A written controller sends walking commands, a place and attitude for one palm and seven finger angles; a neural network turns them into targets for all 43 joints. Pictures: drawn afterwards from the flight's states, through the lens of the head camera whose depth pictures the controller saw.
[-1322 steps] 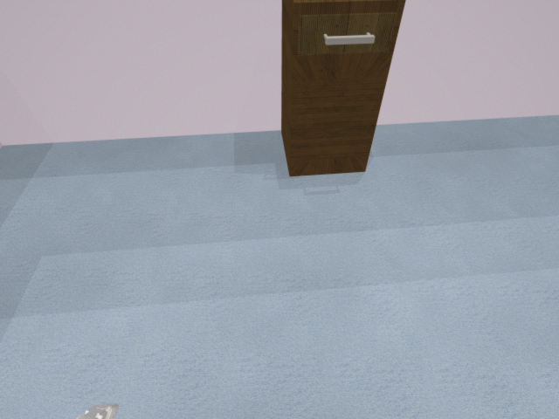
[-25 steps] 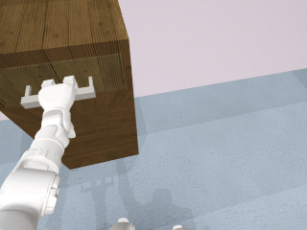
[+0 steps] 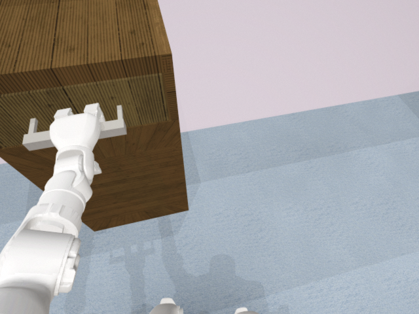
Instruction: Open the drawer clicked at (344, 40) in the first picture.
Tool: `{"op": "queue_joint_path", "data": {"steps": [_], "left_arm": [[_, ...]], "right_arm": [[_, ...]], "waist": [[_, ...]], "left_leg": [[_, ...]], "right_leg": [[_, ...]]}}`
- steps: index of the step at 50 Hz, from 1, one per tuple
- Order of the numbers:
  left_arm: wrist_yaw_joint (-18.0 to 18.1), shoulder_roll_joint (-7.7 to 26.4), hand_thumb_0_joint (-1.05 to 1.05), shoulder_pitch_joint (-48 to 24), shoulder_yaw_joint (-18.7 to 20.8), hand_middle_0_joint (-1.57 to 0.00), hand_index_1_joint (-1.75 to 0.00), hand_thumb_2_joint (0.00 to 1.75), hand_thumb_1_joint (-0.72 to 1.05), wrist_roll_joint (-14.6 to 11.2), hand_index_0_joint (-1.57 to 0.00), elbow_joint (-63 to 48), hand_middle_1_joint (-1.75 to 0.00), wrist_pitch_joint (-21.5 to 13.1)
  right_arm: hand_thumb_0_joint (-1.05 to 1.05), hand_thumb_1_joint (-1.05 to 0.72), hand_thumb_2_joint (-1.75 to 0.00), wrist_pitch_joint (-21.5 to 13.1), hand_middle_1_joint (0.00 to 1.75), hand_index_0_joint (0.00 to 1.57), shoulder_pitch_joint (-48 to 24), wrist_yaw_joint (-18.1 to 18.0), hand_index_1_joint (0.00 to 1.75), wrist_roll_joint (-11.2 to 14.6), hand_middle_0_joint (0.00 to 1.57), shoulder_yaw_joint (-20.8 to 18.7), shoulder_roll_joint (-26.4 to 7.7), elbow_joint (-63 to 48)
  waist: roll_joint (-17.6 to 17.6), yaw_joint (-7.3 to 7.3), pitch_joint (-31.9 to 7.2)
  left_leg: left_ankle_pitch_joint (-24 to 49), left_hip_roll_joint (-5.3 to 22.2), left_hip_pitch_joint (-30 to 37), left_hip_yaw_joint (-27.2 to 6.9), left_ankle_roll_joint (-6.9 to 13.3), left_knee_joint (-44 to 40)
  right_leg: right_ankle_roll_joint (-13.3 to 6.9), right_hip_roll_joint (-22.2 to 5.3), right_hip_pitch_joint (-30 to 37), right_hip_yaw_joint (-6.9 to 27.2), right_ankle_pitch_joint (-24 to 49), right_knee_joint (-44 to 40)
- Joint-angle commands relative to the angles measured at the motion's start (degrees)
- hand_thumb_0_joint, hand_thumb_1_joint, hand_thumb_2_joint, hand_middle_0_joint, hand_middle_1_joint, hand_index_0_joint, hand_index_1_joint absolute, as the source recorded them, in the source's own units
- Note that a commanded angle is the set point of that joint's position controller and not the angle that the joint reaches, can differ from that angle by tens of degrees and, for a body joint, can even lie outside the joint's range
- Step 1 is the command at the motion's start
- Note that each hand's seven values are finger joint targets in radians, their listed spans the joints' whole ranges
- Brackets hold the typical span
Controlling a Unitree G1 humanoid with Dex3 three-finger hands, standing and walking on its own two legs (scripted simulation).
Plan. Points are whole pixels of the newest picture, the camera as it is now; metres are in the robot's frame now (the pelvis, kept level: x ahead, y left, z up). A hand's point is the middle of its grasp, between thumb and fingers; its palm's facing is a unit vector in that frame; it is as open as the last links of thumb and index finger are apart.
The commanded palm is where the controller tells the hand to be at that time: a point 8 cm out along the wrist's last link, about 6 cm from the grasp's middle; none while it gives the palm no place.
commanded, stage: close the thumb around the handle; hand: left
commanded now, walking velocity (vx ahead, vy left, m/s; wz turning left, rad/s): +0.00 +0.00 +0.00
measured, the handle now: (77, 125) +0.50 +0.26 +0.03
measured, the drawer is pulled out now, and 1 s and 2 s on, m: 0.00 0.03 0.13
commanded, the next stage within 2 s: pull the drawer open in 0.42 s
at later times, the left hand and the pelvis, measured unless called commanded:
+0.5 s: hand (83, 148) +0.46 +0.25 +0.00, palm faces -0.07 -0.03 -1.00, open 5.5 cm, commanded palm +0.44 +0.24 +0.06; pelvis +0.00 +0.01 +0.00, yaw +0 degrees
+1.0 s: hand (84, 160) +0.43 +0.24 +0.00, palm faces -0.03 -0.05 -1.00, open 5.6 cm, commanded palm +0.39 +0.23 +0.06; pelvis +0.02 +0.02 +0.01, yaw -1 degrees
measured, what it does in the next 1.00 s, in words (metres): stands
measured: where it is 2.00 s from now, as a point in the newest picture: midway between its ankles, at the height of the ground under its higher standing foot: outside the picture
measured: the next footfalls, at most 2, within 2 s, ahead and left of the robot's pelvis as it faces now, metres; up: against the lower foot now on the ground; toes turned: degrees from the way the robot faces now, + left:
none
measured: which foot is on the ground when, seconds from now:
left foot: down 0.00-1.00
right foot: down 0.00-1.00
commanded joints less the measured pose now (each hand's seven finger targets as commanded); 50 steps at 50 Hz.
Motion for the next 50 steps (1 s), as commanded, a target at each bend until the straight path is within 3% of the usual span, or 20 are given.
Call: {"op": "queue_joint_path", "data": {"steps": [1,2,5,7,9,11,13,18,19,20,23,24,25,29,32,35,42,44,47,50], "left_arm": [[1.33,15.02,0.0,-20.87,3.29,-0.36,-1.29,0.66,0.34,-0.14,-0.36,-10.28,-1.29,-0.21],[1.09,13.06,0.0,-21.75,1.68,-0.36,-1.3,0.68,0.4,-0.22,-0.36,-10.86,-1.3,-0.5],[0.73,15.07,0.0,-18.25,3.8,-0.38,-1.31,0.76,0.56,-0.25,-0.38,-10.53,-1.31,-1.21],[0.81,15.45,0.0,-19.78,3.47,-0.38,-1.33,0.8,0.68,0.01,-0.38,-10.99,-1.33,-1.62],[1.14,15.24,0.0,-21.42,3.34,-0.39,-1.34,0.85,0.79,0.09,-0.39,-12.61,-1.34,-2.42],[1.49,16.76,0.0,-19.73,4.81,-0.4,-1.35,0.9,0.9,0.19,-0.4,-11.92,-1.35,-2.29],[1.44,14.63,0.0,-19.1,3.84,-0.4,-1.35,0.9,0.9,-0.39,-0.4,-12.01,-1.35,-2.21],[1.32,15.88,0.0,-20.23,3.93,-0.4,-1.35,0.9,0.9,-0.53,-0.4,-10.35,-1.35,-1.54],[1.51,17.38,0.0,-21.94,4.59,-0.4,-1.35,0.9,0.9,0.08,-0.4,-12.11,-1.35,-1.95],[1.48,16.02,0.0,-19.32,4.15,-0.4,-1.35,0.9,0.9,-0.1,-0.4,-10.58,-1.35,-1.43],[1.35,13.64,0.0,-22.22,2.51,-0.4,-1.35,0.9,0.9,-0.62,-0.4,-12.24,-1.35,-1.41],[1.55,14.44,0.0,-22.33,3.24,-0.4,-1.35,0.9,0.9,-0.34,-0.4,-13.56,-1.35,-1.8],[1.43,12.76,0.0,-20.15,2.46,-0.4,-1.35,0.9,0.9,-0.68,-0.4,-12.26,-1.35,-1.52],[1.25,11.67,0.0,-16.85,2.81,-0.4,-1.35,0.9,0.9,-1.22,-0.4,-13.99,-1.35,-2.48],[1.27,10.06,0.0,-11.35,2.47,-0.4,-1.35,0.9,0.9,-1.77,-0.4,-15.28,-1.35,-2.74],[1.52,11.11,0.0,-5.79,4.23,-0.4,-1.35,0.9,0.9,-1.77,-0.4,-16.71,-1.35,-2.45],[2.54,7.24,0.0,0.48,1.79,-0.4,-1.35,0.9,0.9,-2.05,-0.4,-23.56,-1.35,0.29],[2.74,7.17,0.0,1.67,1.99,-0.4,-1.35,0.9,0.9,-2.3,-0.4,-25.83,-1.35,1.19],[2.45,5.25,0.0,4.72,0.68,-0.4,-1.35,0.9,0.9,-2.67,-0.4,-26.58,-1.35,2.78],[2.38,3.43,0.0,7.34,-0.53,-0.4,-1.35,0.9,0.9,-2.85,-0.4,-32.06,-1.35,3.61]], "right_arm": [[0.0,-0.9,-0.9,-0.64,0.3,0.2,7.0,-0.69,0.3,-0.08,0.2,-2.77,-9.17,-3.14],[0.0,-0.9,-0.9,-0.81,0.3,0.2,7.12,-0.64,0.3,-0.16,0.2,-2.9,-9.02,-3.34],[0.0,-0.9,-0.9,-0.63,0.3,0.2,7.06,-0.6,0.3,-0.1,0.2,-2.92,-9.19,-3.47],[0.0,-0.9,-0.9,-0.49,0.3,0.2,6.89,-0.77,0.3,-0.03,0.2,-2.9,-9.29,-3.51],[0.0,-0.9,-0.9,-0.57,0.3,0.2,7.05,-0.75,0.3,0.07,0.2,-3.06,-9.18,-3.5],[0.0,-0.9,-0.9,-0.33,0.3,0.2,6.85,-0.66,0.3,0.05,0.2,-3.01,-9.29,-3.49],[0.0,-0.9,-0.9,-0.44,0.3,0.2,6.95,-0.44,0.3,-0.16,0.2,-3.22,-9.13,-3.54],[0.0,-0.9,-0.9,-0.12,0.3,0.2,6.97,-0.44,0.3,-0.06,0.2,-2.94,-9.53,-3.41],[0.0,-0.9,-0.9,-0.06,0.3,0.2,7.12,-0.54,0.3,0.13,0.2,-2.99,-9.62,-3.44],[0.0,-0.9,-0.9,-0.01,0.3,0.2,7.02,-0.48,0.3,-0.06,0.2,-3.14,-9.58,-3.57],[0.0,-0.9,-0.9,-0.1,0.3,0.2,7.14,-0.34,0.3,-0.14,0.2,-3.23,-9.25,-3.64],[0.0,-0.9,-0.9,-0.1,0.3,0.2,7.19,-0.33,0.3,-0.01,0.2,-3.36,-9.31,-3.6],[0.0,-0.9,-0.9,-0.14,0.3,0.2,7.21,-0.17,0.3,-0.18,0.2,-3.4,-9.2,-3.75],[0.0,-0.9,-0.9,-0.17,0.3,0.2,6.62,0.11,0.3,-0.13,0.2,-3.51,-9.01,-4.26],[0.0,-0.9,-0.9,-0.18,0.3,0.2,5.87,0.36,0.3,-0.17,0.2,-3.57,-8.73,-4.94],[0.0,-0.9,-0.9,0.04,0.3,0.2,5.18,0.64,0.3,-0.09,0.2,-3.69,-8.81,-5.41],[0.0,-0.9,-0.9,0.17,0.3,0.2,2.84,1.37,0.3,0.37,0.2,-3.89,-8.74,-6.53],[0.0,-0.9,-0.9,0.23,0.3,0.2,2.16,1.46,0.3,0.5,0.2,-3.8,-8.75,-6.91],[0.0,-0.9,-0.9,0.17,0.3,0.2,1.08,1.36,0.3,0.57,0.2,-3.81,-8.69,-7.39],[0.0,-0.9,-0.9,0.01,0.3,0.2,0.11,1.67,0.3,0.49,0.2,-3.91,-8.36,-8.23]], "waist": [[0.92,0.14,-22.86],[1.51,-0.58,-21.38],[0.41,0.64,-22.12],[-0.35,-0.26,-20.46],[0.94,-0.32,-21.56],[0.96,0.46,-21.68],[1.05,0.22,-22.12],[0.53,-0.3,-20.26],[1.31,-0.11,-22.27],[1.44,0.25,-20.99],[2.27,-0.47,-21.64],[2.59,-0.08,-24.01],[3.64,0.25,-22.38],[2.42,1.17,-24.29],[1.8,2.27,-23.14],[1.44,3.64,-22.87],[0.81,3.7,-19.79],[0.54,4.03,-20.82],[-0.23,3.79,-17.87],[2.92,4.65,-20.84]], "left_leg": [[22.96,-1.25,22.4,2.62,2.15,-2.72],[22.7,-1.17,22.45,2.8,2.26,-2.65],[23.51,-1.37,21.71,3.05,2.31,-2.49],[22.17,-1.34,20.27,3.0,2.43,-2.49],[23.04,-1.31,21.63,2.87,2.39,-2.48],[23.4,-1.25,21.53,2.61,2.21,-2.45],[24.93,-1.26,22.31,2.73,2.23,-2.03],[22.14,-1.35,20.32,2.77,2.27,-2.38],[23.06,-1.18,21.71,2.43,2.14,-2.49],[23.07,-1.14,22.3,2.46,2.08,-2.56],[24.91,-0.91,24.4,2.0,1.97,-2.61],[25.8,-0.67,26.23,1.76,1.82,-2.7],[26.02,-0.73,26.38,1.95,1.71,-2.81],[26.77,-0.39,27.83,1.65,1.63,-3.26],[27.15,-0.45,27.11,2.42,1.75,-3.65],[28.67,-0.42,26.95,2.74,1.68,-4.07],[31.42,-0.07,28.75,2.43,1.65,-5.56],[32.68,-0.05,30.12,2.12,1.52,-6.0],[31.72,-0.12,29.8,2.31,1.59,-6.38],[37.97,0.42,34.53,1.4,1.16,-6.34]], "right_leg": [[-0.81,0.66,6.46,-2.02,26.54,-5.91],[-0.84,0.71,5.85,-2.05,26.74,-6.08],[-0.9,0.62,7.67,-1.87,28.29,-5.75],[-0.71,0.51,7.06,-1.74,27.88,-5.99],[-0.74,0.53,6.19,-1.76,27.42,-5.88],[-0.92,0.61,6.07,-1.98,26.97,-5.45],[-1.02,0.63,6.28,-2.08,28.32,-5.26],[-0.9,0.58,5.79,-1.98,26.22,-5.67],[-0.86,0.59,5.36,-2.14,26.06,-5.32],[-1.08,0.81,4.83,-2.4,25.07,-5.36],[-1.18,0.87,3.96,-2.69,25.25,-5.53],[-1.05,0.95,3.76,-2.8,25.18,-5.31],[-1.31,1.1,3.45,-3.04,24.61,-5.41],[-1.2,1.24,4.18,-3.16,24.41,-5.61],[-1.37,1.28,6.49,-3.11,26.18,-5.9],[-1.52,1.26,8.36,-3.15,27.88,-5.81],[-1.56,1.29,9.47,-3.6,28.92,-6.96],[-1.4,1.21,10.06,-3.66,29.18,-7.17],[-1.46,1.11,10.18,-3.67,28.53,-7.75],[-1.6,0.98,10.15,-3.93,29.58,-7.15]]}}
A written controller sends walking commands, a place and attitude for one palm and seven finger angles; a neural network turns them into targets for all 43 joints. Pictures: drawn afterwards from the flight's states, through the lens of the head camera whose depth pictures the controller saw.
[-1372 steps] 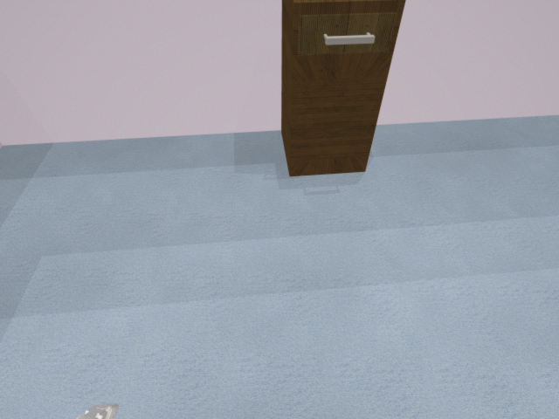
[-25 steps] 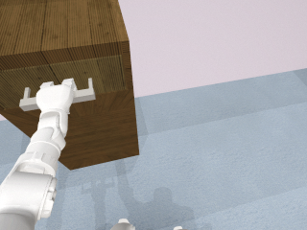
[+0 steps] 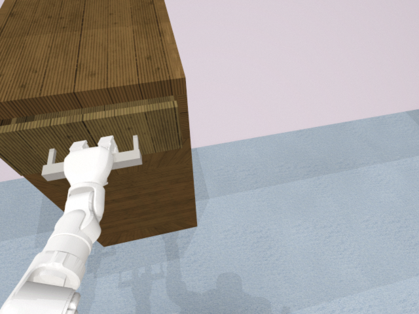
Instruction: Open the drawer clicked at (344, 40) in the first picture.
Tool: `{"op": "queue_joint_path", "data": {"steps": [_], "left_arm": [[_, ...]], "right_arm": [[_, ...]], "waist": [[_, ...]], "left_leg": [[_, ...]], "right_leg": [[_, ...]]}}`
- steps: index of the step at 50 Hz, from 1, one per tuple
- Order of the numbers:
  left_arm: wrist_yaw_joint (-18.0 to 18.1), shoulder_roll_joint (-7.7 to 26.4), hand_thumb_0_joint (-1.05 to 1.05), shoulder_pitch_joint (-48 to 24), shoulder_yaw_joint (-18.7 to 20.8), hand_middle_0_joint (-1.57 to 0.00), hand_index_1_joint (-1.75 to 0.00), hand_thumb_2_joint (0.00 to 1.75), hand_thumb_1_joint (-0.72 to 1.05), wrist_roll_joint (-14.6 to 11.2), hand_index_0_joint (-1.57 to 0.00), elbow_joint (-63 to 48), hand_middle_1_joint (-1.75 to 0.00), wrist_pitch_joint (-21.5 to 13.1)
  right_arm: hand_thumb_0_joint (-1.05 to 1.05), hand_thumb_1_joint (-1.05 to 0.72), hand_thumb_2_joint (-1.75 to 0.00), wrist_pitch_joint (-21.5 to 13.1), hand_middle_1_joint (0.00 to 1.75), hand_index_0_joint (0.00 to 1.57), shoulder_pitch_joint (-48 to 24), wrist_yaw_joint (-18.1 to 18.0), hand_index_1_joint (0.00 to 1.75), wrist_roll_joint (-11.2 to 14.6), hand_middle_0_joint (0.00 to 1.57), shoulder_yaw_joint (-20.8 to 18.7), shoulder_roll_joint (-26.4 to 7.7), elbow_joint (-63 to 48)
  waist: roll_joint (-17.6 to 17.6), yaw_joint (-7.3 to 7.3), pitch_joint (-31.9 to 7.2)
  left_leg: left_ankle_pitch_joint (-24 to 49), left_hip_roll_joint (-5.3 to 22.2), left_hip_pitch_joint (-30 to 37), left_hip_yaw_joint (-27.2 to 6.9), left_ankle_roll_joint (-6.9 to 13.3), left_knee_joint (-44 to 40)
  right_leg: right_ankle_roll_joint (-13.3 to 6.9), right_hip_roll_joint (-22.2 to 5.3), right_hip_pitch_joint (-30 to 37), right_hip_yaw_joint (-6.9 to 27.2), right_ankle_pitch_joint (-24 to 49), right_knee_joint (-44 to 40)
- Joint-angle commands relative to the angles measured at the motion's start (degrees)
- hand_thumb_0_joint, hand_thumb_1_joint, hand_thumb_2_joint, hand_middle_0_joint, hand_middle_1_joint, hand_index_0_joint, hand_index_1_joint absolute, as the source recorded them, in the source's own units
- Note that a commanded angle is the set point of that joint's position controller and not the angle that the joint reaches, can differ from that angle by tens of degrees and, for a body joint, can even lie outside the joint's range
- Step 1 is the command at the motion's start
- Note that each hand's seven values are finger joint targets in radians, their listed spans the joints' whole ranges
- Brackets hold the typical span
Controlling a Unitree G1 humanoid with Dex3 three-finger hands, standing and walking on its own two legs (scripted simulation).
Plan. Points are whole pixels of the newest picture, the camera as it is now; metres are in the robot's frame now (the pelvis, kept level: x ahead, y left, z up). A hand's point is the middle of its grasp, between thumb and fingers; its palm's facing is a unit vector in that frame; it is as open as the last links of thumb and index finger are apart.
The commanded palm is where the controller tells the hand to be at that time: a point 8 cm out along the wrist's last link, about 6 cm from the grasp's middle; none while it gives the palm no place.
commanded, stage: pull the drawer open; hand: left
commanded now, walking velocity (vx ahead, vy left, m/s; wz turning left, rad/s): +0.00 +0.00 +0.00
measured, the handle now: (94, 155) +0.44 +0.25 +0.02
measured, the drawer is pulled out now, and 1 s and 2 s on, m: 0.03 0.13 0.30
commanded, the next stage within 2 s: open the thumb to release the handle in 1.96 s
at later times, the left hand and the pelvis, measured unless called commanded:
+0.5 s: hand (99, 190) +0.37 +0.23 -0.01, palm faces -0.06 -0.04 -1.00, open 5.5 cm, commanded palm +0.36 +0.22 +0.05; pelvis -0.01 -0.02 +0.00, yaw +2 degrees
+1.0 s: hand (100, 222) +0.30 +0.21 -0.01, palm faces +0.02 -0.10 -1.00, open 5.8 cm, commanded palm +0.26 +0.21 +0.05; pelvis +0.00 -0.01 +0.01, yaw +0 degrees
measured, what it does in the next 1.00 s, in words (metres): stands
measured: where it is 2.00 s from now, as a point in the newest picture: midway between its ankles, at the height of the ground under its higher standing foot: outside the picture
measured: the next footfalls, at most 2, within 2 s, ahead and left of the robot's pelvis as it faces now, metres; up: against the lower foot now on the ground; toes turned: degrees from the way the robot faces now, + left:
none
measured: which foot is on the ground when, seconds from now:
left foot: down 0.00-1.00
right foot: down 0.00-1.00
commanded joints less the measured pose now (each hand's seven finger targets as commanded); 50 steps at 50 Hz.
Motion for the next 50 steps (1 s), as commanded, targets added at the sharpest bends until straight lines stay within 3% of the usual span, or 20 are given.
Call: {"op": "queue_joint_path", "data": {"steps": [1,7,8,9,11,14,18,21,22,27,29,30,35,37,39,40,43,47,49,50], "left_arm": [[1.85,6.22,0.0,-10.58,1.13,-0.4,-1.35,0.9,0.9,-1.53,-0.4,-16.05,-1.35,1.65],[1.52,4.36,0.0,-2.4,0.03,-0.4,-1.35,0.9,0.9,-1.97,-0.4,-20.84,-1.35,2.54],[1.78,6.36,0.0,-11.36,0.42,-0.4,-1.35,0.9,0.9,-1.6,-0.4,-18.77,-1.35,2.7],[2.27,9.36,0.0,-22.33,1.41,-0.4,-1.35,0.9,0.9,-0.24,-0.4,-17.45,-1.35,2.19],[2.33,8.82,0.0,-17.79,2.01,-0.4,-1.35,0.9,0.9,1.0,-0.4,-13.53,-1.35,2.28],[2.28,9.86,0.0,-21.12,2.31,-0.4,-1.35,0.9,0.9,1.27,-0.4,-15.6,-1.35,1.65],[1.28,7.96,0.0,-20.41,1.23,-0.4,-1.35,0.9,0.9,-0.01,-0.4,-10.41,-1.35,0.74],[1.19,11.35,0.0,-21.9,3.59,-0.4,-1.35,0.9,0.9,0.03,-0.4,-8.91,-1.35,-1.34],[1.05,10.03,0.0,-21.9,2.42,-0.4,-1.35,0.9,0.9,-0.16,-0.4,-8.54,-1.35,-1.93],[1.78,12.68,0.0,-23.46,4.33,-0.4,-1.35,0.9,0.9,0.45,-0.4,-6.83,-1.35,-4.51],[2.04,13.27,0.0,-17.94,5.85,-0.4,-1.35,0.9,0.9,0.4,-0.4,-8.18,-1.35,-5.08],[2.09,11.29,0.0,-14.15,4.86,-0.4,-1.35,0.9,0.9,-0.1,-0.4,-8.7,-1.35,-5.05],[2.57,9.56,0.0,1.02,5.45,-0.4,-1.35,0.9,0.9,-2.48,-0.4,-16.88,-1.35,-4.31],[2.87,8.81,0.0,4.95,5.09,-0.4,-1.35,0.9,0.9,-3.02,-0.4,-19.68,-1.35,-3.24],[3.26,9.45,0.0,8.5,5.79,-0.4,-1.35,0.9,0.9,-3.0,-0.4,-24.08,-1.35,-2.33],[3.53,7.57,0.0,10.96,4.47,-0.4,-1.35,0.9,0.9,-3.16,-0.4,-25.77,-1.35,-1.61],[4.17,7.33,0.0,16.66,5.09,-0.4,-1.35,0.9,0.9,-3.28,-0.4,-28.69,-1.35,1.06],[4.86,4.31,0.0,21.35,2.4,-0.4,-1.35,0.9,0.9,-2.57,-0.4,-34.64,-1.35,4.18],[4.88,3.53,0.0,22.14,1.19,-0.4,-1.35,0.9,0.9,-2.19,-0.4,-39.45,-1.35,5.18],[4.84,2.56,0.0,24.77,0.52,-0.4,-1.35,0.9,0.9,-2.1,-0.4,-38.71,-1.35,6.03]], "right_arm": [[0.0,-0.9,-0.9,-1.82,0.3,0.2,1.08,-0.05,0.3,-0.15,0.2,-2.9,-8.6,-5.94],[0.0,-0.9,-0.9,-2.46,0.3,0.2,-1.74,-0.03,0.3,-0.3,0.2,-2.54,-8.4,-7.53],[0.0,-0.9,-0.9,-2.28,0.3,0.2,-1.31,-0.66,0.3,-0.36,0.2,-2.13,-8.8,-6.18],[0.0,-0.9,-0.9,-2.0,0.3,0.2,-0.53,-1.3,0.3,-0.33,0.2,-1.82,-9.12,-4.87],[0.0,-0.9,-0.9,-2.09,0.3,0.2,-0.72,-1.61,0.3,-0.51,0.2,-1.94,-8.57,-4.99],[0.0,-0.9,-0.9,-1.87,0.3,0.2,-0.67,-2.06,0.3,-0.78,0.2,-2.15,-8.32,-4.95],[0.0,-0.9,-0.9,-1.89,0.3,0.2,-0.52,-2.61,0.3,-0.79,0.2,-2.04,-8.02,-4.56],[0.0,-0.9,-0.9,-1.86,0.3,0.2,-1.09,-3.33,0.3,-0.48,0.2,-1.74,-7.89,-4.65],[0.0,-0.9,-0.9,-2.11,0.3,0.2,-0.74,-3.42,0.3,-0.55,0.2,-1.87,-7.84,-4.75],[0.0,-0.9,-0.9,-2.36,0.3,0.2,0.14,-3.69,0.3,-0.43,0.2,-2.09,-7.78,-4.04],[0.0,-0.9,-0.9,-2.29,0.3,0.2,-0.33,-3.44,0.3,-0.33,0.2,-2.06,-7.49,-4.59],[0.0,-0.9,-0.9,-2.5,0.3,0.2,-0.44,-3.28,0.3,-0.31,0.2,-2.38,-7.49,-5.04],[0.0,-0.9,-0.9,-3.14,0.3,0.2,-2.34,-2.14,0.3,0.11,0.2,-2.65,-7.67,-7.04],[0.0,-0.9,-0.9,-3.44,0.3,0.2,-3.32,-1.84,0.3,0.34,0.2,-2.6,-7.93,-7.43],[0.0,-0.9,-0.9,-3.57,0.3,0.2,-4.85,-1.46,0.3,0.52,0.2,-2.3,-8.0,-7.93],[0.0,-0.9,-0.9,-4.0,0.3,0.2,-4.84,-1.21,0.3,0.4,0.2,-2.63,-8.02,-8.22],[0.0,-0.9,-0.9,-4.36,0.3,0.2,-6.32,-0.54,0.3,0.3,0.2,-2.43,-8.37,-8.47],[0.0,-0.9,-0.9,-4.67,0.3,0.2,-8.66,0.12,0.3,0.15,0.2,-2.15,-7.91,-9.62],[0.0,-0.9,-0.9,-4.49,0.3,0.2,-10.21,0.6,0.3,-0.07,0.2,-1.68,-7.73,-10.39],[0.0,-0.9,-0.9,-4.57,0.3,0.2,-10.25,0.63,0.3,-0.09,0.2,-1.84,-7.51,-10.57]], "waist": [[2.56,1.98,-20.84],[-0.87,2.22,-17.68],[-1.22,-0.1,-15.16],[-0.91,-1.3,-13.21],[-0.78,0.18,-13.28],[1.71,0.94,-20.33],[-1.49,0.08,-17.39],[-3.1,0.8,-17.64],[-2.24,0.36,-16.73],[-1.68,0.5,-17.45],[-1.05,2.6,-20.12],[-0.88,2.63,-19.19],[-2.25,4.7,-19.45],[-3.58,4.39,-17.62],[-2.39,5.13,-17.63],[-1.06,4.79,-16.14],[-2.35,4.9,-13.66],[-1.14,4.91,-11.66],[1.26,5.53,-13.3],[-0.24,5.29,-11.69]], "left_leg": [[40.8,0.85,27.95,-0.98,-0.17,-2.71],[37.24,0.34,25.55,-0.74,0.23,-3.34],[34.68,0.16,24.07,-1.01,0.2,-3.19],[31.08,-0.09,22.6,-1.23,0.14,-3.58],[29.62,-0.56,22.27,-0.9,0.14,-3.5],[33.59,-0.77,25.92,-0.56,-0.02,-2.31],[28.95,-1.26,21.9,-0.06,0.34,-2.06],[24.77,-1.73,18.96,0.48,0.64,-2.1],[24.16,-1.86,18.55,0.72,0.74,-2.01],[21.88,-2.02,16.19,1.0,0.96,-1.38],[23.12,-2.14,16.16,1.26,0.84,-1.66],[23.38,-2.12,16.44,1.5,0.88,-1.66],[24.72,-1.92,16.43,1.99,0.75,-2.93],[24.11,-1.86,16.01,2.03,0.77,-3.52],[25.23,-1.74,17.11,1.89,0.61,-4.23],[25.75,-1.55,18.04,2.0,0.58,-4.4],[26.6,-1.1,18.97,1.61,0.38,-5.09],[28.19,-0.71,21.87,1.07,0.08,-5.5],[30.28,-0.37,24.62,0.49,-0.09,-5.88],[30.45,-0.21,24.49,0.21,-0.12,-5.7]], "right_leg": [[-2.37,1.75,2.2,-6.08,30.47,-2.69],[-2.2,1.28,5.14,-6.05,31.1,-3.2],[-2.2,1.17,3.35,-5.93,30.05,-3.44],[-2.11,1.06,0.91,-5.98,27.92,-3.32],[-2.53,1.13,0.92,-6.14,26.4,-3.03],[-2.56,0.72,2.65,-5.35,29.81,-2.16],[-2.5,0.7,3.4,-5.17,29.43,-2.73],[-2.09,0.38,4.75,-4.38,29.19,-2.74],[-2.19,0.32,4.57,-4.34,29.15,-2.82],[-2.07,0.21,4.48,-3.64,28.4,-2.5],[-2.16,0.22,7.06,-3.37,30.6,-2.18],[-2.37,0.36,7.26,-3.47,31.28,-2.37],[-2.28,0.43,11.71,-3.39,35.51,-2.82],[-2.02,0.37,12.14,-3.36,36.35,-3.31],[-2.07,0.41,12.29,-3.52,36.44,-3.41],[-2.3,0.52,11.55,-3.88,35.55,-3.41],[-2.45,0.69,10.79,-4.69,33.73,-3.92],[-2.55,0.85,8.7,-5.67,31.01,-3.72],[-2.58,0.72,8.22,-6.01,29.69,-3.5],[-2.69,0.93,7.74,-6.24,28.54,-3.33]]}}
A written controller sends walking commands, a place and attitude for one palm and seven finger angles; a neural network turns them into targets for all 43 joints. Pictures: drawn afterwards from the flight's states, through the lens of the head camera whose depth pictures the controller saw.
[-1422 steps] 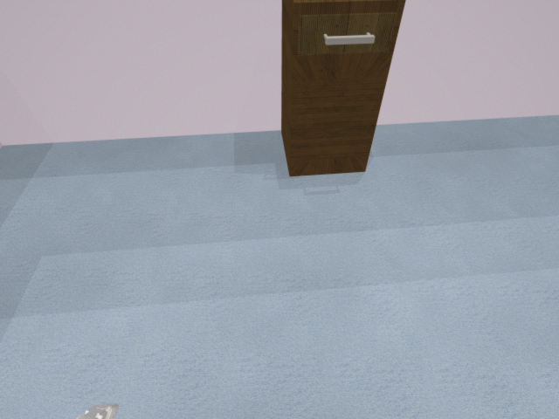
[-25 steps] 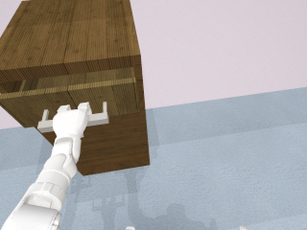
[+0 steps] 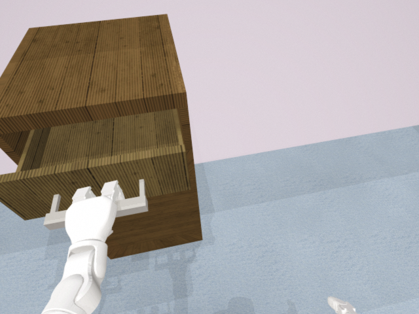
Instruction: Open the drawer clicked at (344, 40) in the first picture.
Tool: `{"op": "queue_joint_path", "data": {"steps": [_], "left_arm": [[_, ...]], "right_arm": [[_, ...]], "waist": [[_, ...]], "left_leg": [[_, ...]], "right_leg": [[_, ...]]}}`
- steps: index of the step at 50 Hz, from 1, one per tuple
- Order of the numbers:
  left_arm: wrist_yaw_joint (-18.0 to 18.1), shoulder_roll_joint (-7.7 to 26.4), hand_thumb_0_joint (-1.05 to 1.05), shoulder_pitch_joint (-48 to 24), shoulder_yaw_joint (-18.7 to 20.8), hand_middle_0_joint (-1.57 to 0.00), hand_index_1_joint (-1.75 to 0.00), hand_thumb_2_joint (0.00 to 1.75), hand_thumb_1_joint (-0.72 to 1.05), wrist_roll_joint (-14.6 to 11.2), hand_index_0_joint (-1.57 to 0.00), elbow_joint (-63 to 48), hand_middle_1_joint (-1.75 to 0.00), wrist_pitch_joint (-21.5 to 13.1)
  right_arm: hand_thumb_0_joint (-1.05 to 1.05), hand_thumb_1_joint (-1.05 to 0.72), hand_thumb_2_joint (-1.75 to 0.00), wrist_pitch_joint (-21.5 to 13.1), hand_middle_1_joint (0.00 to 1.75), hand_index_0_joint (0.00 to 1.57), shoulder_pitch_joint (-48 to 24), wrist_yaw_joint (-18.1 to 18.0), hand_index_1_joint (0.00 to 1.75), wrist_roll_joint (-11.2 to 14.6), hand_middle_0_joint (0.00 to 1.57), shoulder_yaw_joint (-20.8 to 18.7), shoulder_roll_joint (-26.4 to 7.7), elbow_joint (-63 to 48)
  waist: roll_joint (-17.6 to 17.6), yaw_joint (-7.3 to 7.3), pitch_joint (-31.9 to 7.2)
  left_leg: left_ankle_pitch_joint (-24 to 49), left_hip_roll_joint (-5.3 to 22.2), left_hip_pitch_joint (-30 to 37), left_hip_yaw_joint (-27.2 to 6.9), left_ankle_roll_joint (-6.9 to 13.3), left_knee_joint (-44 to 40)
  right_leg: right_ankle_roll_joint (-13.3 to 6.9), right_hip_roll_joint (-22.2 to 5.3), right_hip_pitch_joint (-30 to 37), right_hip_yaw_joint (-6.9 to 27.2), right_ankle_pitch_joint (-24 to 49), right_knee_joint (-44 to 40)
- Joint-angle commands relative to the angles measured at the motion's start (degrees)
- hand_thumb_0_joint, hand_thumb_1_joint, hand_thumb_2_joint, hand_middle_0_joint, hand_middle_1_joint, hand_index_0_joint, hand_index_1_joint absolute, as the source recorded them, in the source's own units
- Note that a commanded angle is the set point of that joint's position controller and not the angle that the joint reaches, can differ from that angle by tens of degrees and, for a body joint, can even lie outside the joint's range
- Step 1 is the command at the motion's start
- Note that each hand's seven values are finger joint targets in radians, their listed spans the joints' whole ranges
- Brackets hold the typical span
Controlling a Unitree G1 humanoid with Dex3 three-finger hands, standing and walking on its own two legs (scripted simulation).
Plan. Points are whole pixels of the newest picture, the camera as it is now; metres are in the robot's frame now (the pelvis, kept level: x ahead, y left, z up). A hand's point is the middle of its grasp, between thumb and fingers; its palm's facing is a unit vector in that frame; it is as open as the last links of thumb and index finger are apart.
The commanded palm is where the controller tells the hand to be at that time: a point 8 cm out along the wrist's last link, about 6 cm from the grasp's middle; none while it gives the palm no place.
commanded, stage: pull the drawer open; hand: left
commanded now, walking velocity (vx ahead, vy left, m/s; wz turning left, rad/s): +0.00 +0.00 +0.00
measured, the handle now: (99, 202) +0.34 +0.24 +0.01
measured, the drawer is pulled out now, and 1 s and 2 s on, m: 0.13 0.30 0.30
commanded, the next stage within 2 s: open the thumb to release the handle in 0.96 s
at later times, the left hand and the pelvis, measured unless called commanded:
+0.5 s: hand (102, 283) +0.19 +0.20 -0.01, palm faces -0.02 -0.12 -0.99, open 5.8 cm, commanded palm +0.15 +0.19 +0.05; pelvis -0.01 -0.02 +0.00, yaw +2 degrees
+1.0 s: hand out of the picture +0.13 +0.18 -0.01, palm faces -0.01 -0.13 -0.99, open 5.8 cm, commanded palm +0.08 +0.18 +0.05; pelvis -0.02 -0.04 -0.02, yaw +1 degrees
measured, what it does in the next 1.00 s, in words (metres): stands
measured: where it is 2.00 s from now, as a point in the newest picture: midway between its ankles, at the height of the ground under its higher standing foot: outside the picture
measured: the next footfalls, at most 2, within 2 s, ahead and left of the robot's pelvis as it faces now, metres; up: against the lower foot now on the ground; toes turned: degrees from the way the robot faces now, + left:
none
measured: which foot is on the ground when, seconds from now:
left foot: down 0.00-1.00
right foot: down 0.00-1.00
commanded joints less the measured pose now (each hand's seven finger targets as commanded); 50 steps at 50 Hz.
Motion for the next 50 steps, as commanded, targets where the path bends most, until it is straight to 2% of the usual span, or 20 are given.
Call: {"op": "queue_joint_path", "data": {"steps": [1,2,4,7,11,14,22,24,27,30,32,34,38,39,40,41,42,44,47,50], "left_arm": [[2.49,5.65,0.0,-2.15,2.25,-0.4,-1.35,0.9,0.9,-0.43,-0.4,-15.34,-1.35,3.39],[2.31,5.12,0.0,-0.52,1.96,-0.4,-1.35,0.9,0.9,-0.15,-0.4,-14.74,-1.35,3.89],[2.05,5.31,0.0,-0.57,1.57,-0.4,-1.35,0.9,0.9,0.48,-0.4,-18.84,-1.35,3.84],[1.53,2.58,0.0,4.89,-1.16,-0.4,-1.35,0.9,0.9,0.74,-0.4,-20.37,-1.35,3.96],[1.07,2.49,0.0,5.79,-1.97,-0.4,-1.35,0.9,0.9,1.77,-0.4,-23.66,-1.35,3.15],[0.96,1.54,0.0,7.28,-3.64,-0.4,-1.35,0.9,0.9,2.48,-0.4,-26.55,-1.35,2.53],[0.97,1.18,0.0,18.88,-3.75,-0.4,-1.35,0.9,0.9,1.99,-0.4,-30.69,-1.35,0.24],[1.12,2.65,0.0,21.27,-2.44,-0.4,-1.35,0.9,0.9,1.92,-0.4,-32.96,-1.35,-0.72],[1.24,1.32,0.0,26.35,-3.59,-0.4,-1.35,0.9,0.9,1.77,-0.4,-34.62,-1.35,-1.63],[1.88,3.93,0.0,31.56,-0.4,-0.4,-1.35,0.9,0.9,1.47,-0.4,-36.08,-1.35,-2.85],[2.2,2.52,0.0,32.64,-1.87,-0.4,-1.35,0.9,0.9,1.63,-0.4,-36.82,-1.35,-3.31],[2.81,5.03,0.0,32.06,0.25,-0.4,-1.35,0.9,0.9,1.5,-0.4,-39.57,-1.35,-4.08],[3.63,5.17,0.0,38.79,1.41,-0.4,-1.35,0.9,0.9,0.94,-0.4,-39.7,-1.35,-5.0],[3.94,6.29,0.0,37.62,2.09,-0.4,-1.35,0.9,0.9,1.21,-0.4,-40.98,-1.35,-5.41],[4.12,4.9,0.0,40.98,1.39,-0.4,-1.35,0.9,0.9,1.1,-0.4,-40.12,-1.35,-5.59],[4.14,5.95,0.0,43.64,2.79,-0.4,-1.35,0.9,0.9,0.71,-0.4,-39.98,-1.35,-5.83],[4.07,4.6,0.0,44.67,1.3,-0.4,-1.35,0.9,0.9,0.69,-0.4,-40.05,-1.35,-5.83],[4.17,5.59,0.0,43.34,2.13,-0.4,-1.35,0.9,0.9,0.79,-0.4,-41.96,-1.35,-6.04],[4.68,5.16,0.0,45.58,2.3,-0.4,-1.35,0.9,0.9,0.77,-0.4,-41.3,-1.35,-5.9],[5.28,5.2,0.0,47.61,3.03,-0.4,-1.35,0.9,0.9,0.78,-0.4,-41.58,-1.35,-5.93]], "right_arm": [[0.0,-0.9,-0.9,-2.5,0.3,0.2,-6.65,0.52,0.3,-0.31,0.2,-1.1,-6.61,-9.0],[0.0,-0.9,-0.9,-2.59,0.3,0.2,-6.79,0.47,0.3,-0.32,0.2,-1.27,-6.39,-9.17],[0.0,-0.9,-0.9,-2.37,0.3,0.2,-8.53,0.57,0.3,-0.58,0.2,-0.68,-6.24,-9.89],[0.0,-0.9,-0.9,-2.37,0.3,0.2,-9.59,0.85,0.3,-0.68,0.2,-0.39,-5.35,-10.93],[0.0,-0.9,-0.9,-2.19,0.3,0.2,-11.76,1.05,0.3,-1.05,0.2,0.49,-4.83,-11.79],[0.0,-0.9,-0.9,-2.12,0.3,0.2,-12.99,1.35,0.3,-1.34,0.2,0.99,-4.28,-12.72],[0.0,-0.9,-0.9,-2.8,0.3,0.2,-14.03,1.59,0.3,-1.88,0.2,1.38,-3.48,-13.98],[0.0,-0.9,-0.9,-2.88,0.3,0.2,-14.74,1.93,0.3,-2.03,0.2,1.84,-3.52,-14.18],[0.0,-0.9,-0.9,-3.22,0.3,0.2,-14.42,2.22,0.3,-2.18,0.2,1.43,-3.33,-14.71],[0.0,-0.9,-0.9,-3.42,0.3,0.2,-14.55,2.23,0.3,-2.3,0.2,1.47,-3.41,-14.91],[0.0,-0.9,-0.9,-3.47,0.3,0.2,-14.64,2.43,0.3,-2.57,0.2,1.47,-3.47,-15.28],[0.0,-0.9,-0.9,-3.46,0.3,0.2,-14.97,2.61,0.3,-2.95,0.2,1.6,-3.69,-15.47],[0.0,-0.9,-0.9,-3.8,0.3,0.2,-14.7,2.56,0.3,-2.84,0.2,1.39,-3.76,-16.08],[0.0,-0.9,-0.9,-3.74,0.3,0.2,-15.24,2.69,0.3,-3.27,0.2,1.54,-3.76,-16.08],[0.0,-0.9,-0.9,-4.02,0.3,0.2,-14.75,2.5,0.3,-2.92,0.2,1.09,-3.46,-16.21],[0.0,-0.9,-0.9,-4.14,0.3,0.2,-15.06,2.86,0.3,-2.99,0.2,1.43,-3.5,-16.29],[0.0,-0.9,-0.9,-4.11,0.3,0.2,-14.78,3.02,0.3,-2.91,0.2,1.33,-3.57,-16.37],[0.0,-0.9,-0.9,-3.91,0.3,0.2,-15.03,3.5,0.3,-3.17,0.2,1.42,-3.69,-16.64],[0.0,-0.9,-0.9,-3.82,0.3,0.2,-14.56,3.47,0.3,-2.93,0.2,1.23,-3.71,-16.91],[0.0,-0.9,-0.9,-3.82,0.3,0.2,-14.25,3.6,0.3,-2.91,0.2,1.17,-3.57,-17.44]], "waist": [[-0.38,3.39,-12.5],[-2.2,2.93,-10.52],[-0.7,3.68,-12.23],[-1.76,3.93,-10.78],[-1.94,4.4,-10.02],[0.33,4.91,-9.39],[-2.62,5.85,-7.68],[-2.54,6.54,-8.57],[-2.72,6.27,-6.1],[-3.65,6.76,-6.01],[-4.56,6.3,-4.36],[-3.64,6.95,-6.02],[-5.01,6.81,-4.27],[-5.29,7.22,-5.02],[-3.95,7.21,-3.38],[-4.04,8.31,-4.78],[-3.97,7.38,-3.34],[-3.77,7.7,-5.57],[-3.41,7.15,-3.34],[-3.24,7.57,-3.96]], "left_leg": [[29.3,-0.71,18.05,-0.64,0.69,-3.66],[28.86,-0.49,17.63,-0.94,0.67,-3.67],[30.68,-0.33,19.54,-1.25,0.56,-3.84],[30.83,-0.36,19.98,-1.69,0.48,-3.58],[30.0,-0.55,20.45,-2.09,0.39,-3.42],[28.68,-0.75,20.95,-2.11,0.36,-3.4],[24.75,-1.67,18.17,-1.38,0.69,-2.32],[24.88,-1.77,18.04,-1.31,0.64,-1.82],[22.66,-1.96,16.15,-1.12,0.86,-1.24],[20.54,-2.26,14.4,-0.93,0.84,-0.63],[17.94,-2.53,12.96,-1.01,0.9,-0.25],[16.96,-2.69,13.68,-1.0,0.82,0.41],[14.6,-2.92,10.91,-1.12,0.89,0.89],[13.85,-3.21,11.67,-1.01,0.79,1.68],[13.28,-3.04,10.64,-0.71,1.04,1.48],[14.12,-3.13,11.01,-0.77,0.77,1.73],[14.06,-2.97,10.01,-0.87,0.89,1.91],[15.01,-3.07,10.84,-0.89,0.74,2.64],[14.4,-2.92,8.73,-0.86,0.87,2.78],[14.89,-2.85,8.54,-0.78,0.93,3.22]], "right_leg": [[-1.73,1.28,2.13,-5.59,28.78,-3.08],[-1.76,1.37,1.69,-5.83,27.73,-3.04],[-1.79,1.13,1.96,-5.61,28.26,-2.74],[-1.89,1.2,1.87,-5.95,27.17,-2.49],[-1.89,1.13,1.35,-5.72,26.55,-2.44],[-2.23,1.03,0.91,-5.51,24.99,-2.31],[-2.17,0.69,2.49,-4.41,27.32,-1.92],[-2.16,0.46,2.76,-3.86,28.7,-1.53],[-2.08,0.33,1.76,-3.53,28.37,-1.35],[-2.11,0.13,2.27,-2.21,29.44,-1.07],[-1.99,-0.05,0.64,-1.82,27.38,-1.14],[-2.2,-0.29,-0.58,-0.58,25.6,-1.34],[-2.2,-0.58,-0.44,0.34,25.7,-1.2],[-2.08,-0.79,-2.16,1.57,23.55,-1.66],[-2.09,-0.87,-1.34,0.59,24.12,-1.47],[-2.21,-0.73,-1.33,1.18,24.5,-1.19],[-2.16,-0.88,-1.7,0.95,25.64,-0.7],[-2.24,-0.89,-2.35,1.97,26.22,-0.23],[-2.06,-0.9,-2.3,0.87,27.37,0.56],[-2.12,-0.86,-2.21,0.47,27.8,1.16]]}}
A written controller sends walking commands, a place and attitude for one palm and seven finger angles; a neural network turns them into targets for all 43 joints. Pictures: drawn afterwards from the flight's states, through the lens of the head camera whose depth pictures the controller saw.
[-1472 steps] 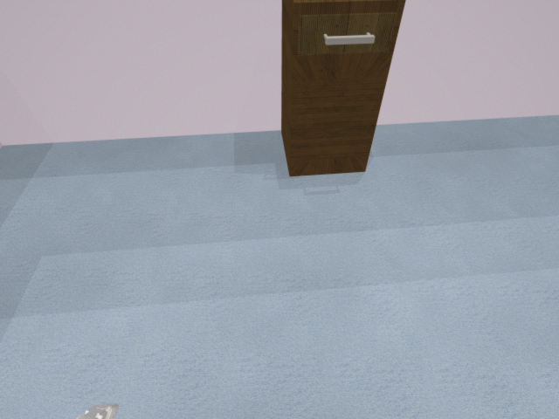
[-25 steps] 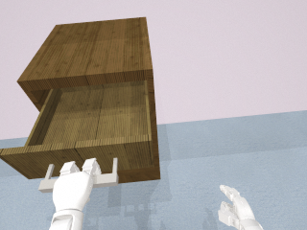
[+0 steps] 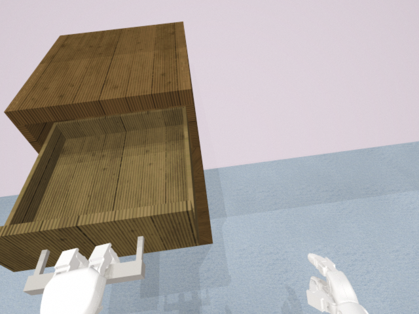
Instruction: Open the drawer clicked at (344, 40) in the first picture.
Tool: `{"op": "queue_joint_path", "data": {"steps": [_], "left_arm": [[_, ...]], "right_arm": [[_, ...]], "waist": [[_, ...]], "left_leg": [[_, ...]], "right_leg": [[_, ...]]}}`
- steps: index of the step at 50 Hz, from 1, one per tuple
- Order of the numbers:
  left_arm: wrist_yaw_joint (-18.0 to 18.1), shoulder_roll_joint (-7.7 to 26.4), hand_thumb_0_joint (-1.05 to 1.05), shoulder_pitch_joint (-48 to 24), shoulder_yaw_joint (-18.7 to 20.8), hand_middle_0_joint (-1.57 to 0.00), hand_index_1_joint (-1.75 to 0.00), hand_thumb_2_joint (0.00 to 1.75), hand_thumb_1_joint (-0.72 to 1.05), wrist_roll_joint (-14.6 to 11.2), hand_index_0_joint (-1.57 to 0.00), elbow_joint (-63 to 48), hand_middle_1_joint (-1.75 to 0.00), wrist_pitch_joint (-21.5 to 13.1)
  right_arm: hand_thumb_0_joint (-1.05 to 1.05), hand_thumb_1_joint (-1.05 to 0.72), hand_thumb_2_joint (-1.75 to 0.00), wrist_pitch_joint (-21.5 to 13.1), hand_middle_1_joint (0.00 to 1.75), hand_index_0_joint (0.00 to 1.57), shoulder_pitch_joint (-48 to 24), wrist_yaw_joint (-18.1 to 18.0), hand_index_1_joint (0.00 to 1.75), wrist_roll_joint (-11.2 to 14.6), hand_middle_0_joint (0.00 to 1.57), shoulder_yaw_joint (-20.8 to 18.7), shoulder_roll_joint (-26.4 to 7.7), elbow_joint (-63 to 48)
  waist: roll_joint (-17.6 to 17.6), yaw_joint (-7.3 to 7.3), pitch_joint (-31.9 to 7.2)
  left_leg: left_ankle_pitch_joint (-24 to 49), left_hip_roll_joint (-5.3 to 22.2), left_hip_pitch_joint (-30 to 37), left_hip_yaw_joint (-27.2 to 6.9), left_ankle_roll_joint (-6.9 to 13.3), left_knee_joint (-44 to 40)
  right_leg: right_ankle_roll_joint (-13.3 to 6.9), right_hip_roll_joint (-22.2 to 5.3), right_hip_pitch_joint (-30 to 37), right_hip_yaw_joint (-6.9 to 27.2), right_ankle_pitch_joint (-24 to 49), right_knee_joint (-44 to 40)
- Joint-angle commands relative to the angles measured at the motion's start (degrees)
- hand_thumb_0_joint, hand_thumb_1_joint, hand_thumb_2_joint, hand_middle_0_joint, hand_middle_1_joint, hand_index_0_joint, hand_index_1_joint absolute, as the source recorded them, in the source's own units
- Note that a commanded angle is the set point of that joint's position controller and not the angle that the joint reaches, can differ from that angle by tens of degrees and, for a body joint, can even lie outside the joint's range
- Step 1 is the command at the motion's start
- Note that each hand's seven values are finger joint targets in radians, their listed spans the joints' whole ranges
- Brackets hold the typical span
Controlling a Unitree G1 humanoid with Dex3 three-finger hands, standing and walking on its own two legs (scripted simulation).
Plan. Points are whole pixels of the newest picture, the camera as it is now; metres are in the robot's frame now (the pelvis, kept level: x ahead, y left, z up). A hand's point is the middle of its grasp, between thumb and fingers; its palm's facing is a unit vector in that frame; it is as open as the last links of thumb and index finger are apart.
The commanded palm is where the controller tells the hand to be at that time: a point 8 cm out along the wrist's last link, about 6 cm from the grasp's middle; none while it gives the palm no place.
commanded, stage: open the thumb to release the handle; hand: left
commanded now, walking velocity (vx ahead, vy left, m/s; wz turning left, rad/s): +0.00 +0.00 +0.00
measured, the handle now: (89, 263) +0.21 +0.24 +0.03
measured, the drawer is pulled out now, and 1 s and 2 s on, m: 0.30 0.30 0.30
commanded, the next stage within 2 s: lift the hand off the handle in 0.56 s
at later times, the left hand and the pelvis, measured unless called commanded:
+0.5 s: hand (86, 297) +0.15 +0.23 +0.01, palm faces +0.01 -0.12 -0.99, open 11.0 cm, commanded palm +0.13 +0.22 +0.06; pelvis -0.01 +0.01 +0.00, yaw +2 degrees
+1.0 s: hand (88, 292) +0.16 +0.23 +0.01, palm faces +0.03 -0.11 -0.99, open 13.8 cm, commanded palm +0.14 +0.23 +0.07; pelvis -0.02 +0.01 +0.00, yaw +2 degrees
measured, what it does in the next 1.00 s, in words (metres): stands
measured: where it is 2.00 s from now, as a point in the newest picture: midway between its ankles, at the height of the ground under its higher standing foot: outside the picture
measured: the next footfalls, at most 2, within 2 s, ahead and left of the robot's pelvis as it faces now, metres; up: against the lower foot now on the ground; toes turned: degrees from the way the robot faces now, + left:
none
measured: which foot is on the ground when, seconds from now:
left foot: down 0.00-1.00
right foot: down 0.00-1.00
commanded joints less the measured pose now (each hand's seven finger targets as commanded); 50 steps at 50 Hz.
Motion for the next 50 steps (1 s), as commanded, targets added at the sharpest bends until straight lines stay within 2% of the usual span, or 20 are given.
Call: {"op": "queue_joint_path", "data": {"steps": [1,2,3,4,5,9,12,14,15,19,23,25,28,31,33,35,38,39,45,50], "left_arm": [[3.97,7.19,0.0,9.55,4.86,-0.4,-1.35,0.9,0.9,0.08,-0.4,-12.57,-1.35,-1.05],[4.07,5.55,0.0,10.71,3.48,-0.4,-1.35,0.9,0.9,0.01,-0.4,-13.22,-1.35,-0.94],[4.95,11.13,0.0,-7.58,8.61,-0.4,-1.35,0.9,0.9,1.61,-0.4,-10.84,-1.35,-0.24],[5.8,10.91,0.0,-9.8,9.55,-0.4,-1.34,0.87,0.83,1.97,-0.4,-12.71,-1.34,-0.4],[6.33,9.38,0.0,-4.43,8.99,-0.39,-1.34,0.84,0.76,2.14,-0.39,-7.57,-1.34,0.14],[6.02,7.56,0.0,-6.94,6.69,-0.37,-1.3,0.72,0.48,0.38,-0.37,-9.72,-1.3,1.44],[3.98,5.84,0.0,-5.64,3.58,-0.35,-1.28,0.63,0.27,-1.01,-0.35,-8.81,-1.28,2.79],[2.44,7.23,0.0,-6.98,3.8,-0.35,-1.27,0.57,0.13,-0.75,-0.35,-7.97,-1.27,3.14],[1.68,6.14,0.0,-7.66,2.16,-0.34,-1.26,0.54,0.06,-0.37,-0.34,-6.82,-1.26,3.32],[0.36,8.01,0.0,-9.92,3.26,-0.32,-1.23,0.42,-0.22,0.85,-0.32,-6.83,-1.23,1.82],[0.78,6.2,0.0,-9.97,1.96,-0.3,-1.2,0.3,-0.5,1.1,-0.3,-6.44,-1.2,0.97],[1.09,5.35,0.0,-11.53,1.16,-0.3,-1.2,0.3,-0.5,1.35,-0.3,-6.77,-1.2,0.66],[2.18,7.53,0.0,-11.89,3.74,-0.3,-1.2,0.3,-0.5,1.48,-0.3,-6.26,-1.2,1.04],[2.97,6.87,0.0,-12.99,3.18,-0.3,-1.2,0.3,-0.5,2.01,-0.3,-6.15,-1.2,1.59],[3.06,4.73,0.0,-10.23,1.39,-0.3,-1.2,0.3,-0.5,1.64,-0.3,-4.29,-1.2,2.71],[2.57,5.05,0.0,-13.23,1.14,-0.3,-1.2,0.3,-0.5,1.3,-0.3,-4.17,-1.2,3.38],[2.41,6.19,0.0,-15.88,1.53,-0.3,-1.2,0.3,-0.5,1.29,-0.3,-5.41,-1.2,3.92],[2.3,6.86,0.0,-15.93,1.97,-0.3,-1.2,0.3,-0.5,1.41,-0.3,-6.26,-1.2,3.57],[1.58,6.15,0.0,-15.98,1.46,-0.3,-1.2,0.3,-0.5,1.27,-0.3,-3.05,-1.2,3.49],[1.58,7.54,0.0,-16.96,2.45,-0.3,-1.2,0.3,-0.5,0.6,-0.3,-6.62,-1.2,3.26]], "right_arm": [[0.0,-0.9,-0.9,-3.04,0.3,0.2,-9.07,0.31,0.3,0.11,0.2,-1.2,-4.46,-9.94],[0.0,-0.9,-0.9,-3.04,0.3,0.2,-8.58,0.33,0.3,0.15,0.2,-1.41,-4.48,-10.39],[0.0,-0.9,-0.9,-2.03,0.3,0.2,-8.31,-1.04,0.3,0.09,0.2,-1.24,-5.36,-7.86],[0.0,-0.9,-0.9,-2.15,0.3,0.2,-9.02,-1.65,0.3,-0.64,0.2,-1.57,-4.88,-8.5],[0.0,-0.9,-0.9,-2.63,0.3,0.2,-8.06,-2.13,0.3,-0.13,0.2,-1.56,-4.35,-8.37],[0.0,-0.9,-0.9,-2.63,0.3,0.2,-8.56,-2.46,0.3,0.35,0.2,-1.76,-4.64,-8.17],[0.0,-0.9,-0.9,-2.67,0.3,0.2,-8.62,-3.41,0.3,0.95,0.2,-1.65,-4.68,-7.99],[0.0,-0.9,-0.9,-2.48,0.3,0.2,-9.39,-3.87,0.3,0.86,0.2,-0.76,-4.66,-7.53],[0.0,-0.9,-0.9,-2.47,0.3,0.2,-9.21,-4.19,0.3,1.06,0.2,-0.82,-4.51,-7.53],[0.0,-0.9,-0.9,-2.75,0.3,0.2,-9.22,-4.53,0.3,0.7,0.2,-0.03,-4.18,-7.31],[0.0,-0.9,-0.9,-3.05,0.3,0.2,-8.53,-4.22,0.3,0.89,0.2,-0.41,-4.03,-7.57],[0.0,-0.9,-0.9,-3.03,0.3,0.2,-8.35,-4.07,0.3,0.78,0.2,-0.8,-3.88,-7.51],[0.0,-0.9,-0.9,-2.98,0.3,0.2,-8.4,-4.1,0.3,0.72,0.2,-0.68,-4.19,-7.55],[0.0,-0.9,-0.9,-2.81,0.3,0.2,-9.08,-4.06,0.3,0.56,0.2,-0.59,-3.96,-7.51],[0.0,-0.9,-0.9,-2.91,0.3,0.2,-9.06,-3.81,0.3,1.01,0.2,-0.63,-3.88,-7.98],[0.0,-0.9,-0.9,-2.66,0.3,0.2,-9.11,-4.08,0.3,1.27,0.2,-0.8,-4.11,-7.35],[0.0,-0.9,-0.9,-2.71,0.3,0.2,-9.24,-4.53,0.3,1.22,0.2,-0.62,-4.26,-7.4],[0.0,-0.9,-0.9,-2.8,0.3,0.2,-9.38,-4.57,0.3,1.05,0.2,-0.4,-4.16,-7.25],[0.0,-0.9,-0.9,-2.86,0.3,0.2,-8.97,-4.94,0.3,1.36,0.2,-0.64,-4.15,-6.36],[0.0,-0.9,-0.9,-2.88,0.3,0.2,-9.53,-5.25,0.3,1.39,0.2,-0.62,-4.1,-6.8]], "waist": [[-3.81,3.04,-5.58],[-2.7,2.91,-5.41],[-4.45,-0.68,-4.31],[-2.65,1.55,-6.9],[-2.76,1.36,-4.37],[-2.54,1.6,-10.28],[-5.05,0.57,-7.66],[-5.84,1.06,-7.16],[-6.46,0.33,-3.67],[-4.5,1.87,-4.39],[-1.87,1.61,-4.12],[-1.47,1.36,-3.38],[-3.67,1.58,-5.04],[-3.33,1.97,-5.3],[-3.38,1.76,-4.25],[-4.37,1.16,-3.54],[-3.5,1.09,-5.21],[-2.92,1.85,-6.62],[-3.54,1.16,-3.61],[-2.05,1.73,-5.57]], "left_leg": [[17.48,-3.19,10.08,-0.01,3.3,-2.28],[17.79,-3.06,9.61,-0.01,3.43,-2.47],[14.86,-2.93,8.27,-0.45,3.33,-2.06],[13.77,-3.36,10.06,0.02,3.11,-1.77],[12.86,-3.27,8.79,0.06,3.29,-2.12],[15.81,-3.18,12.07,0.18,3.21,-2.21],[15.32,-3.14,10.7,0.36,3.84,-3.22],[14.97,-3.32,10.84,0.33,3.83,-3.78],[13.25,-3.12,10.02,0.14,3.96,-4.49],[12.3,-2.96,12.0,0.1,3.87,-5.57],[12.11,-2.72,12.64,-0.26,3.66,-6.05],[11.69,-2.59,12.97,-0.44,3.61,-5.98],[11.57,-2.68,12.15,-0.48,3.45,-5.85],[11.45,-2.91,12.36,-0.19,3.33,-5.52],[11.58,-2.78,11.45,-0.36,3.37,-5.84],[10.49,-2.7,11.05,-0.35,3.49,-6.08],[10.72,-2.79,11.9,-0.37,3.59,-6.37],[11.61,-2.97,12.71,-0.07,3.61,-6.0],[10.71,-2.82,11.94,-0.3,3.59,-6.63],[11.33,-3.06,12.89,0.01,3.63,-7.1]], "right_leg": [[0.41,-1.18,-1.18,2.44,32.36,-8.89],[0.38,-1.19,-0.52,1.48,32.49,-8.19],[0.6,-0.98,-4.2,1.19,28.97,-8.15],[0.71,-1.31,-4.41,2.36,26.44,-8.97],[0.67,-1.0,-3.85,0.4,25.55,-8.8],[0.64,-1.11,-2.18,0.8,27.79,-8.67],[1.54,-1.49,0.21,-0.32,30.03,-10.04],[1.84,-1.74,0.36,0.44,29.64,-10.96],[1.82,-1.58,-0.85,-0.18,26.89,-11.52],[1.4,-1.51,-1.53,-0.57,21.49,-12.54],[0.67,-0.99,-2.31,-1.73,18.73,-12.26],[0.54,-0.69,-3.39,-1.96,17.53,-12.2],[0.58,-0.66,-2.39,-1.78,17.88,-11.98],[0.72,-0.74,-3.12,-1.48,17.85,-12.08],[0.53,-0.58,-2.33,-2.04,18.34,-11.86],[0.88,-0.65,-2.44,-1.68,17.69,-12.38],[0.81,-0.84,-1.67,-1.47,17.78,-12.61],[0.89,-1.03,-1.27,-1.0,18.98,-12.67],[0.9,-0.75,-1.71,-1.38,18.1,-13.09],[0.94,-1.13,0.27,-0.79,19.12,-13.68]]}}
